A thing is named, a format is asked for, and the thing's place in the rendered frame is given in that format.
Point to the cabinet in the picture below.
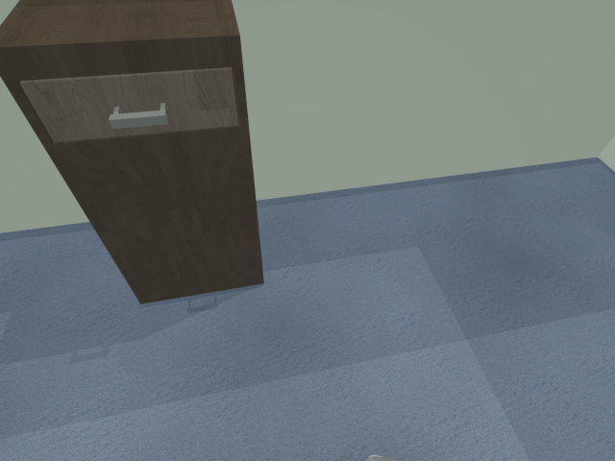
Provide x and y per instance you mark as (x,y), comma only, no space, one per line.
(177,211)

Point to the drawer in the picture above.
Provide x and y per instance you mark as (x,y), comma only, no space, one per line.
(79,108)

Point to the handle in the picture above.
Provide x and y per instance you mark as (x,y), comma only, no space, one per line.
(120,120)

